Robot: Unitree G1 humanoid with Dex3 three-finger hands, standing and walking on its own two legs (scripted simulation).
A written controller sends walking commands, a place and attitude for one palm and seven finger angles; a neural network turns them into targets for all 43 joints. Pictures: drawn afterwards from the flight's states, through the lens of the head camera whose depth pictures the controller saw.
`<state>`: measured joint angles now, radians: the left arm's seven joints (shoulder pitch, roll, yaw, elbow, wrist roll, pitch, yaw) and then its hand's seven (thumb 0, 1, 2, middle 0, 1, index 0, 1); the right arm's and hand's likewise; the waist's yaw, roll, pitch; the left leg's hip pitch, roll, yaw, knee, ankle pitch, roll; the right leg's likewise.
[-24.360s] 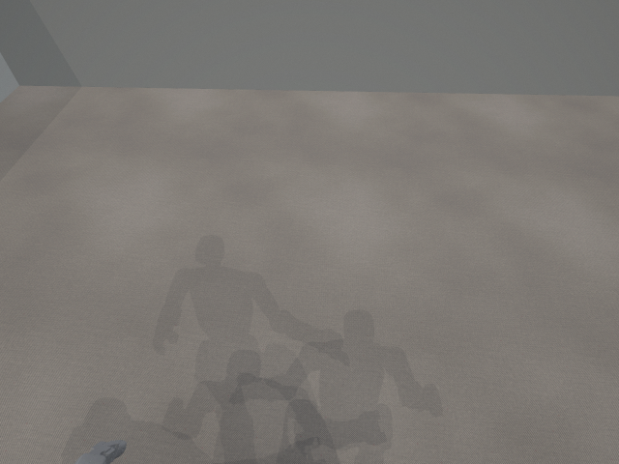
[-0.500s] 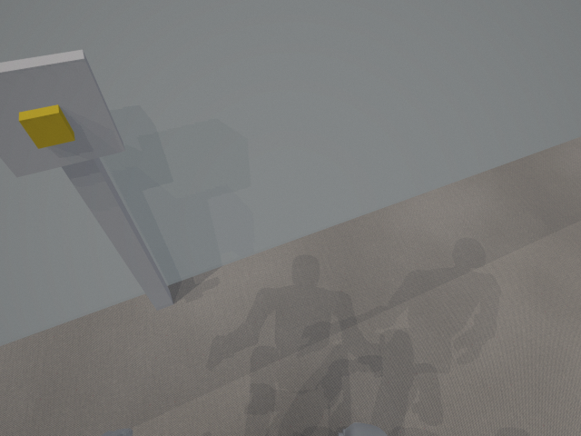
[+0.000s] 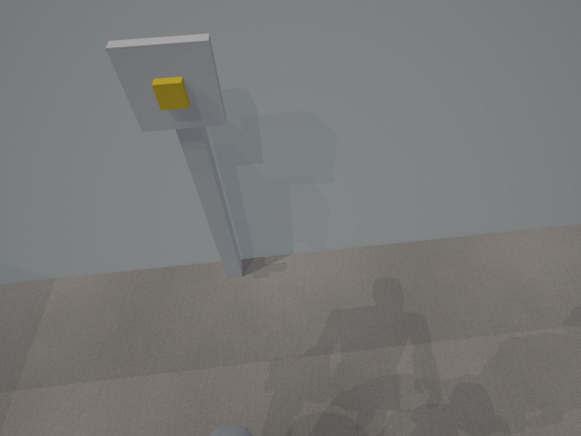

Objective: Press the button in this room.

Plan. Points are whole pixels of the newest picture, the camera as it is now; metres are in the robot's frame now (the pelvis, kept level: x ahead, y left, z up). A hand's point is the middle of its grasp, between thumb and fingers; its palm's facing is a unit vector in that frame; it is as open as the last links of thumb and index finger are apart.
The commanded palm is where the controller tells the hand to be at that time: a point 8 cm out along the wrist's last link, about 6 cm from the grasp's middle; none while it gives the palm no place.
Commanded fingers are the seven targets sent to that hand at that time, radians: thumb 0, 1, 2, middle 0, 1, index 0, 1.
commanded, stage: turn to face it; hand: left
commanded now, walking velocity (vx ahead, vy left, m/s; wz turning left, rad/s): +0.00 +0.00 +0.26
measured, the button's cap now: (171, 92) +0.72 +0.29 +0.08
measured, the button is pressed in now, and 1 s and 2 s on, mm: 0 0 0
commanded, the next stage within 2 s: take the last steps up to it in 0.02 s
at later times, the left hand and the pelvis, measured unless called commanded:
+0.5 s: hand out of the picture +0.05 +0.24 -0.16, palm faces +0.08 -0.97 -0.21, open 7.4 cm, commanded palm none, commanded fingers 0.00 0.90 0.90 -0.20 -0.30 -0.20 -0.30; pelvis +0.01 +0.04 +0.00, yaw +4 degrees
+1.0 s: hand out of the picture +0.07 +0.15 -0.16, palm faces +0.21 -0.96 -0.16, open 7.3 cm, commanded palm none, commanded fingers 0.00 0.90 0.90 -0.20 -0.30 -0.20 -0.30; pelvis +0.16 +0.01 +0.00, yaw +8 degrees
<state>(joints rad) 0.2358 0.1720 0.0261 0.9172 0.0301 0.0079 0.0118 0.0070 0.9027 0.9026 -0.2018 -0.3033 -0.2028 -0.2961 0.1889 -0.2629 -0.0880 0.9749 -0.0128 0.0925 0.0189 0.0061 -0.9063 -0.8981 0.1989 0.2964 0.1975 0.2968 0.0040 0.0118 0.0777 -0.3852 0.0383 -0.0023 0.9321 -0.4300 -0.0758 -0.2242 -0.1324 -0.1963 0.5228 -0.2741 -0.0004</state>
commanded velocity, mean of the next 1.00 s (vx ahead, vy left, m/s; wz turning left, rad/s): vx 0.24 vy -0.01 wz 0.08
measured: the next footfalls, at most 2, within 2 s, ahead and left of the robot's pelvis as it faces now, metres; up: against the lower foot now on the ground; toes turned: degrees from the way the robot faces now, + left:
left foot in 0.12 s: +0.00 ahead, +0.15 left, +0.00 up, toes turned +6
right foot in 0.62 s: +0.13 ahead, -0.10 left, +0.00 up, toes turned -3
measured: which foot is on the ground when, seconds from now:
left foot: up 0.00-0.10, down 0.12-0.62, up 0.64-1.00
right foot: down 0.00-0.12, up 0.14-0.60, down 0.62-1.00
